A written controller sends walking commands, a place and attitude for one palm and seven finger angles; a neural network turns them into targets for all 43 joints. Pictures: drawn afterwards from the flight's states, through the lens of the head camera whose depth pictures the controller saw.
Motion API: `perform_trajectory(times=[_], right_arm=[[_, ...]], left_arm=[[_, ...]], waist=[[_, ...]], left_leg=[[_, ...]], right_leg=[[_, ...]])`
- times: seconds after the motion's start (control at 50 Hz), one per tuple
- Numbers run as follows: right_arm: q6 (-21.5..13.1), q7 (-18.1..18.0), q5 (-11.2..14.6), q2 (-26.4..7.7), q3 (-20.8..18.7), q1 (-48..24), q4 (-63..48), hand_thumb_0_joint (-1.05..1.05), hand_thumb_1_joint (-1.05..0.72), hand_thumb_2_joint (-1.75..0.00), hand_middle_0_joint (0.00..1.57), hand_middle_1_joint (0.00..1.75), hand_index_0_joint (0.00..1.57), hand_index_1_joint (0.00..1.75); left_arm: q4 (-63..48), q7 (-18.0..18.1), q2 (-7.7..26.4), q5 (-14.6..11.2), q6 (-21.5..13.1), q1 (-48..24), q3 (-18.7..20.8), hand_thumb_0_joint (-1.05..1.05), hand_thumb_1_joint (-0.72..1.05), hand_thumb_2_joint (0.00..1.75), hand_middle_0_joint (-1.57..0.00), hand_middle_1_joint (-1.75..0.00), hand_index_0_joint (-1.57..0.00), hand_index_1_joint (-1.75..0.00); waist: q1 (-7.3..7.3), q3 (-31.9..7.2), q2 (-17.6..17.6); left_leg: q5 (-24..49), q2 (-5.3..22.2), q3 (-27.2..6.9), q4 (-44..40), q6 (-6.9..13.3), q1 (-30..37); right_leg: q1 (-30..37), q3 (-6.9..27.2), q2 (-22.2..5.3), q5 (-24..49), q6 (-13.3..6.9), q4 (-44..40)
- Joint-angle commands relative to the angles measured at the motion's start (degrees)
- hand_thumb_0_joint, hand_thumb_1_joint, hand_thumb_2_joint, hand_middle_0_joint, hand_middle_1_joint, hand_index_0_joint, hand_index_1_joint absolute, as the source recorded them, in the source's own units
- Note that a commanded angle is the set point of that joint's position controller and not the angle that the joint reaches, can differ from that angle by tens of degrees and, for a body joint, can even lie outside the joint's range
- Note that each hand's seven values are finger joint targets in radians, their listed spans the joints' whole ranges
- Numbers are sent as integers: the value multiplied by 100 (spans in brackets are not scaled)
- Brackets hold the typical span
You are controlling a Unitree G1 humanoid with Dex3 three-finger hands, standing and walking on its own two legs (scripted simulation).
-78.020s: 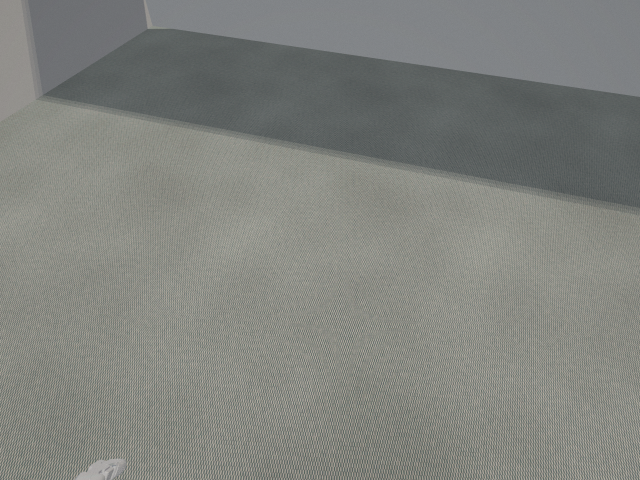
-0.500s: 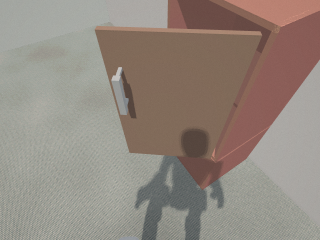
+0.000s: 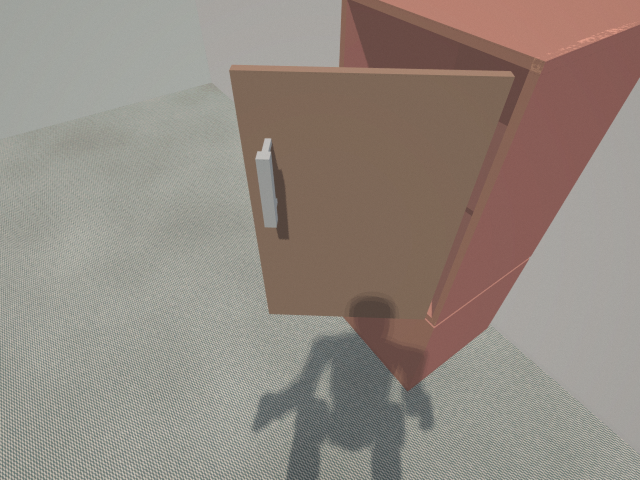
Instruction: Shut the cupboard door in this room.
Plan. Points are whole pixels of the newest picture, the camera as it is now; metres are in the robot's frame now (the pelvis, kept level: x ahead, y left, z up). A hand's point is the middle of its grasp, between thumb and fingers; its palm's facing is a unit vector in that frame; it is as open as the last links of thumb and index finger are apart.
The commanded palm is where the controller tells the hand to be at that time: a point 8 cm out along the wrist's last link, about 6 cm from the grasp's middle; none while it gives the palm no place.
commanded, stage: come to a stop and stand still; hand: left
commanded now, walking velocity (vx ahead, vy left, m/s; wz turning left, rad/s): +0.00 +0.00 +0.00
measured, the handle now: (269, 184) +0.52 +0.12 +0.09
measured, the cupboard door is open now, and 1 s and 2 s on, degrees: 53 53 53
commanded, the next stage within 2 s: look again from close up in 0.52 s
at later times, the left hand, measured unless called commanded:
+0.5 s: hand out of the picture -0.02 +0.21 -0.16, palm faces +0.00 -0.96 -0.27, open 7.4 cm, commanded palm none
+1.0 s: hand out of the picture +0.01 +0.22 -0.15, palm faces +0.02 -0.96 -0.30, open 7.4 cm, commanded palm none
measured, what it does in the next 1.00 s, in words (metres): stands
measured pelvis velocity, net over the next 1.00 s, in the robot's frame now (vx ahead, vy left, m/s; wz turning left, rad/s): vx -0.02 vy -0.01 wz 0.04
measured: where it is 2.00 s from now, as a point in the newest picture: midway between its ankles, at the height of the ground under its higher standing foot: outside the picture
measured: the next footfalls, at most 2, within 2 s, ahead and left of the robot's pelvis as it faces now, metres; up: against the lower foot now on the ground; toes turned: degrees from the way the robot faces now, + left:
none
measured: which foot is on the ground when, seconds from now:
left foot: down 0.00-1.00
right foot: down 0.00-1.00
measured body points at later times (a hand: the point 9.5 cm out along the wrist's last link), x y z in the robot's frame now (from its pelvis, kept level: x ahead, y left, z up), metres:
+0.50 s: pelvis -0.04 -0.01 +0.01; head -0.05 +0.00 +0.46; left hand -0.02 +0.26 -0.14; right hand -0.01 -0.29 -0.13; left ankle +0.02 +0.09 -0.72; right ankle +0.03 -0.15 -0.72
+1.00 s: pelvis -0.02 -0.01 +0.02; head -0.02 -0.01 +0.47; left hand +0.01 +0.27 -0.13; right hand +0.04 -0.29 -0.12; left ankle +0.02 +0.09 -0.72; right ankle +0.03 -0.15 -0.72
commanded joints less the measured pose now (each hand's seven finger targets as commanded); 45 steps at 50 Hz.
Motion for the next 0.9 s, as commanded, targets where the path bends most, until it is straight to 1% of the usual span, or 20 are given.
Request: perform_trajectory(times=[0.0, 0.04, 0.08, 0.12, 0.14, 0.18, 0.22, 0.26, 0.34, 0.36, 0.38, 0.42, 0.48, 0.54, 0.56, 0.64, 0.78, 0.82, 0.84, 0.88], right_arm=[[-156, -63, 8, -1034, -307, -27, -376, 0, -90, -90, 20, 30, 20, 30], [-153, -56, 9, -1086, -323, -24, -308, 0, -90, -90, 20, 30, 20, 30], [-159, -48, 5, -1105, -316, -20, -222, 0, -90, -90, 20, 30, 20, 30], [-157, -41, 10, -1166, -325, -55, -145, 0, -90, -90, 20, 30, 20, 30], [-155, -39, 12, -1196, -325, -60, -101, 0, -90, -90, 20, 30, 20, 30], [-155, -35, 10, -1171, -320, 0, 0, 0, -90, -90, 20, 30, 20, 30], [-160, -34, 17, -1219, -320, 8, 103, 0, -90, -90, 20, 30, 20, 30], [-158, -35, 20, -1208, -307, 63, 196, 0, -90, -90, 20, 30, 20, 30], [-172, -37, 22, -1361, -316, 74, 394, 0, -90, -90, 20, 30, 20, 30], [-171, -39, 26, -1313, -310, 107, 431, 0, -90, -90, 20, 30, 20, 30], [-171, -39, 22, -1352, -305, 97, 493, 0, -90, -90, 20, 30, 20, 30], [-192, -44, 30, -1426, -303, 54, 560, 0, -90, -90, 20, 30, 20, 30], [-205, -44, 33, -1477, -290, 19, 669, 0, -90, -90, 20, 30, 20, 30], [-214, -43, 40, -1550, -283, -61, 749, 0, -90, -90, 20, 30, 20, 30], [-209, -39, 47, -1502, -277, -53, 783, 0, -90, -90, 20, 30, 20, 30], [-199, -32, 45, -1589, -272, -128, 857, 0, -90, -90, 20, 30, 20, 30], [-214, -23, 58, -1610, -252, -252, 943, 0, -90, -90, 20, 30, 20, 30], [-217, -19, 58, -1643, -259, -297, 957, 0, -90, -90, 20, 30, 20, 30], [-208, -18, 55, -1658, -258, -335, 965, 0, -90, -90, 20, 30, 20, 30], [-210, -18, 61, -1623, -247, -348, 975, 0, -90, -90, 20, 30, 20, 30]], left_arm=[[-381, 21, 768, 16, -156, 18, 184, 0, 90, 90, -20, -30, -20, -30], [-333, 16, 789, 23, -165, 12, 187, 0, 90, 90, -20, -30, -20, -30], [-268, 12, 791, 29, -173, 45, 191, 0, 90, 90, -20, -30, -20, -30], [-181, -1, 823, 31, -185, 86, 194, 0, 90, 90, -20, -30, -20, -30], [-144, -5, 859, 35, -190, 67, 198, 0, 90, 90, -20, -30, -20, -30], [-65, -11, 862, 41, -208, 90, 203, 0, 90, 90, -20, -30, -20, -30], [27, -21, 916, 33, -225, 88, 207, 0, 90, 90, -20, -30, -20, -30], [90, -26, 961, 33, -233, 61, 211, 0, 90, 90, -20, -30, -20, -30], [258, -47, 1088, 24, -256, 9, 223, 0, 90, 90, -20, -30, -20, -30], [280, -44, 1076, 25, -258, 14, 220, 0, 90, 90, -20, -30, -20, -30], [329, -49, 1082, 25, -257, -6, 216, 0, 90, 90, -20, -30, -20, -30], [399, -57, 1135, 15, -276, -43, 216, 0, 90, 90, -20, -30, -20, -30], [506, -66, 1154, 14, -275, -66, 199, 0, 90, 90, -20, -30, -20, -30], [605, -71, 1183, 11, -286, -101, 183, 0, 90, 90, -20, -30, -20, -30], [634, -63, 1179, 14, -289, -96, 181, 0, 90, 90, -20, -30, -20, -30], [702, -69, 1219, 13, -287, -194, 167, 0, 90, 90, -20, -30, -20, -30], [781, -56, 1258, 11, -313, -288, 158, 0, 90, 90, -20, -30, -20, -30], [793, -54, 1274, 9, -315, -336, 156, 0, 90, 90, -20, -30, -20, -30], [805, -55, 1287, 11, -311, -344, 159, 0, 90, 90, -20, -30, -20, -30], [830, -53, 1266, 11, -318, -319, 148, 0, 90, 90, -20, -30, -20, -30]], waist=[[-10, 113, -37], [-13, 218, -75], [19, 198, -77], [32, 249, 26], [31, 304, -8], [21, 225, -125], [15, 218, -125], [-12, 248, -234], [-37, 232, -155], [-34, 210, -216], [-34, 218, -167], [-25, 220, -163], [-15, 219, -9], [3, 248, 17], [12, 218, -65], [2, 311, -68], [2, 215, -151], [-7, 216, -45], [7, 275, -76], [14, 203, -133]], left_leg=[[-173, 603, -905, -1365, 70, -393], [-563, 623, -992, -1552, 69, -486], [-777, 652, -1039, -1688, 90, -531], [-1008, 661, -1060, -1800, 81, -587], [-1082, 652, -1080, -1827, 74, -641], [-1063, 612, -1034, -1789, 64, -582], [-1056, 590, -1015, -1772, 46, -489], [-1037, 573, -986, -1734, 35, -423], [-1026, 546, -975, -1720, 5, -358], [-988, 556, -984, -1716, 7, -329], [-1017, 544, -980, -1723, -5, -356], [-893, 564, -993, -1748, -13, -314], [-963, 602, -1045, -1869, -30, -327], [-922, 638, -1070, -1957, -44, -329], [-893, 641, -1077, -1963, -44, -303], [-945, 632, -1099, -2033, -70, -302], [-596, 636, -1111, -2071, -82, -127], [-662, 659, -1146, -2148, -88, -89], [-722, 659, -1164, -2169, -92, -135], [-521, 641, -1127, -2127, -87, -75]], right_leg=[[-6, 197, -78, 56, -385, -573], [-42, 189, -72, -66, -381, -639], [28, 158, -67, -130, -378, -679], [22, 163, -80, -225, -372, -759], [30, 189, -101, -289, -371, -817], [41, 252, -140, -423, -381, -944], [-54, 334, -200, -600, -392, -1094], [-128, 405, -243, -771, -406, -1245], [-200, 545, -309, -1005, -427, -1429], [-169, 532, -306, -996, -425, -1468], [-162, 564, -315, -1046, -424, -1486], [-125, 581, -335, -967, -433, -1534], [-41, 509, -315, -883, -410, -1522], [57, 488, -313, -707, -397, -1534], [116, 470, -317, -684, -391, -1567], [81, 474, -329, -765, -360, -1633], [233, 446, -368, -424, -349, -1695], [239, 419, -366, -415, -336, -1696], [245, 399, -353, -413, -323, -1702], [318, 404, -377, -276, -332, -1722]])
